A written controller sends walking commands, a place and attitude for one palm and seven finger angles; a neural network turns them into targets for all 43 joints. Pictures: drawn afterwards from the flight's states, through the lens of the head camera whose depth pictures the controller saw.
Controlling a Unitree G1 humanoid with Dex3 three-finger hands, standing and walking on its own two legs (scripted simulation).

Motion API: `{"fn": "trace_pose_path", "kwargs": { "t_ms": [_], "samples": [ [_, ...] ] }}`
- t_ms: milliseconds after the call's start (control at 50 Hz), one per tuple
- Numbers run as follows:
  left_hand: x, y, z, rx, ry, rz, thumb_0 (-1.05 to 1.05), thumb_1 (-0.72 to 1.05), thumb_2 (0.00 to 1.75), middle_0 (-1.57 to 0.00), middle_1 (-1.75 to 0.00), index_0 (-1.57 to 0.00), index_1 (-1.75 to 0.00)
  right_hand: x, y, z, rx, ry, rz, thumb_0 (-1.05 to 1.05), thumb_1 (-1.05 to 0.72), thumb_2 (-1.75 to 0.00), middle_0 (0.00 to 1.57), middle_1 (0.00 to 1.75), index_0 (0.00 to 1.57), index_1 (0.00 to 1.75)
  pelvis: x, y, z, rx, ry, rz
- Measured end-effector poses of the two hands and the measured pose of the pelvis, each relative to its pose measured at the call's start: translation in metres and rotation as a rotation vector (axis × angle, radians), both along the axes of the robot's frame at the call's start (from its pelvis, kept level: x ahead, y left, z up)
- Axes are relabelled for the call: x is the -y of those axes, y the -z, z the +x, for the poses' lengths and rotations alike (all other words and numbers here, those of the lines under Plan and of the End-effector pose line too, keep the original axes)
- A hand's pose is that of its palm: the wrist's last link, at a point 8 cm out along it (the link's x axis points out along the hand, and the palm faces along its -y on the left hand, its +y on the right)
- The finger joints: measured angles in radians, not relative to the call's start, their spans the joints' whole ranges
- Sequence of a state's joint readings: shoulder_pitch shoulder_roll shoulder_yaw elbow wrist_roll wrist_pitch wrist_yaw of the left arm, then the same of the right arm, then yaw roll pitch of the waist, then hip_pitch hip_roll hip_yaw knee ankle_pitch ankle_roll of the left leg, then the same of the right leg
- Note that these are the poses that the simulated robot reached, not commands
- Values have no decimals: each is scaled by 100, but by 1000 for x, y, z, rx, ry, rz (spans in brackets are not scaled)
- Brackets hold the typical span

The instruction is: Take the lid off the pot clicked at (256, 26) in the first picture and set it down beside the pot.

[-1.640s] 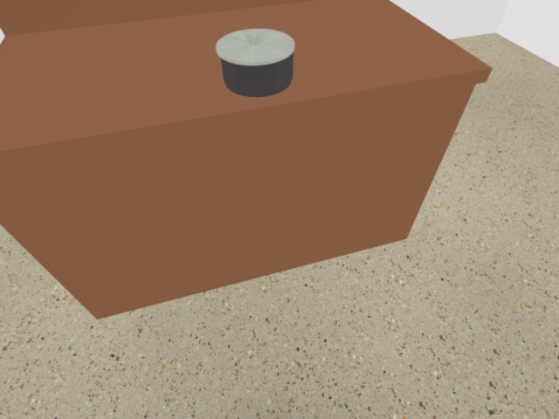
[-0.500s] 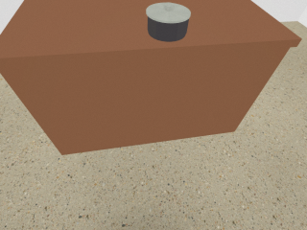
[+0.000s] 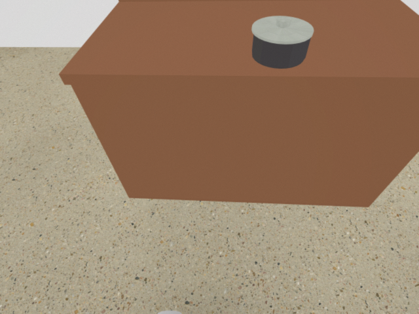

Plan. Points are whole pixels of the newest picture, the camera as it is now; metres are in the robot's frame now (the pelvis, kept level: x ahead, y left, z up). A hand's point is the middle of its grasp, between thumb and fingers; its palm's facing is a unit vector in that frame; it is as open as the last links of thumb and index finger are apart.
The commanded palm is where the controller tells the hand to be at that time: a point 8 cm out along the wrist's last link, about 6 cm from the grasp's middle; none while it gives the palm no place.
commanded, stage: take the last steps up to it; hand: left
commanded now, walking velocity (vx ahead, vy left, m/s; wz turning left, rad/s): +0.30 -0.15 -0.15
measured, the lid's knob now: (283, 21) +0.91 -0.16 +0.15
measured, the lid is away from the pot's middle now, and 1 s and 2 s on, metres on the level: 0.00 0.00 0.00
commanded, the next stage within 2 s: come to a stop and stand still in 1.12 s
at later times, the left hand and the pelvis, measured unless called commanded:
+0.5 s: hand (162, 283) +0.22 +0.14 -0.18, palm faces -0.10 -0.98 -0.19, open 7.3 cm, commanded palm none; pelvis +0.13 -0.05 -0.01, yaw -5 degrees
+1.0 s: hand (210, 240) +0.34 +0.04 -0.20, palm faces -0.06 -0.99 -0.12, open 7.3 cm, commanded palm none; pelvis +0.32 -0.14 -0.01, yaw -5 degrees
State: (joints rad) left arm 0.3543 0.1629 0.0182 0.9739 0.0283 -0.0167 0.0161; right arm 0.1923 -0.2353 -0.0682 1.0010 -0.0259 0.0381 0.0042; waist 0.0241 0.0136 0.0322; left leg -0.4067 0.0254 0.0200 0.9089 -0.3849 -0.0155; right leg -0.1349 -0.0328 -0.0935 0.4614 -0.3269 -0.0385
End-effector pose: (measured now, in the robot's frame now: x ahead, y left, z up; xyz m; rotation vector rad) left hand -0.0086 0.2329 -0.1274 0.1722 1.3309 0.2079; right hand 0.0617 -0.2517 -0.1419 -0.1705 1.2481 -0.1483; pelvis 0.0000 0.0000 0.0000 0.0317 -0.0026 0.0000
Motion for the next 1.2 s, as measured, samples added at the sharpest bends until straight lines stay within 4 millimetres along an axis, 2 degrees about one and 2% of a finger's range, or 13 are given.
{"fn": "trace_pose_path", "kwargs": {
  "t_ms": [140, 180, 220, 300, 420, 540, 580, 640, 740, 820, 920, 1000, 1200],
  "samples": [
    [2, 29, -52, -209, -66, -104, 1, 91, 90, -20, -30, -21, -30, -30, -5, 43, 82, -42, -24, 0, -91, -90, 20, 30, 20, 29, -12, 13, 25, -17, 19, -26],
    [2, 31, -49, -257, -45, -121, 1, 91, 90, -20, -30, -20, -30, -35, -9, 41, 87, -22, -27, 0, -91, -90, 20, 30, 20, 29, -12, 11, 34, -10, 33, -19],
    [0, 31, -33, -261, -29, -128, 1, 91, 90, -20, -30, -20, -30, -36, -12, 30, 61, 9, -33, 0, -91, -90, 20, 30, 20, 29, -10, 8, 44, -8, 38, -21],
    [-1, 28, 24, -178, -1, -125, 1, 91, 90, -20, -30, -20, -30, -23, -15, 0, -53, 71, -57, -1, -93, -90, 21, 30, 20, 29, -3, 2, 64, -8, 50, -25],
    [15, 23, 140, -30, 93, -93, 1, 92, 90, -20, -30, -20, -30, -4, -10, -40, -240, 158, -34, 0, -92, -90, 20, 30, 20, 29, 21, 4, 100, -14, 79, -19],
    [57, 24, 264, 117, 198, -32, 1, 92, 90, -20, -30, -20, -30, 27, 14, -43, -386, 228, 35, 0, -91, -90, 20, 30, 20, 29, 67, 26, 152, -19, 77, -6],
    [71, 25, 291, 167, 200, -11, 1, 92, 90, -20, -30, -20, -30, 42, 23, -30, -412, 228, 48, 0, -91, -90, 20, 30, 20, 29, 81, 32, 165, -13, 82, -16],
    [91, 20, 308, 178, 189, -12, 0, 92, 90, -20, -30, -20, -30, 66, 24, 14, -356, 218, 38, 0, -91, -90, 20, 30, 20, 29, 95, 25, 183, -3, 83, -33],
    [121, 16, 316, 132, 168, -44, 0, 92, 90, -20, -30, -20, -30, 97, 10, 117, -143, 178, 2, 0, -91, -90, 20, 30, 20, 29, 112, 10, 218, 3, 70, -52],
    [130, 20, 320, 98, 133, -61, 0, 94, 90, -20, -30, -21, -30, 105, -2, 195, -4, 139, -4, 0, -91, -90, 20, 30, 19, 29, 122, 6, 246, 1, 71, -65],
    [136, 39, 326, 31, 96, -106, 0, 93, 90, -20, -30, -21, -30, 107, -6, 267, 116, 96, -23, 0, -92, -90, 20, 30, 20, 29, 127, 15, 288, 6, 80, -79],
    [144, 42, 345, -26, 112, -124, 1, 92, 90, -20, -30, -20, -30, 113, -7, 280, 102, 122, -38, -1, -93, -90, 20, 30, 20, 29, 135, 14, 315, 8, 87, -41],
    [184, 14, 435, 7, 104, -89, 1, 92, 90, -20, -30, -20, -30, 152, -14, 257, -202, 155, -4, 0, -91, -90, 20, 30, 20, 29, 184, -4, 378, -30, 71, -32]
  ]
}}
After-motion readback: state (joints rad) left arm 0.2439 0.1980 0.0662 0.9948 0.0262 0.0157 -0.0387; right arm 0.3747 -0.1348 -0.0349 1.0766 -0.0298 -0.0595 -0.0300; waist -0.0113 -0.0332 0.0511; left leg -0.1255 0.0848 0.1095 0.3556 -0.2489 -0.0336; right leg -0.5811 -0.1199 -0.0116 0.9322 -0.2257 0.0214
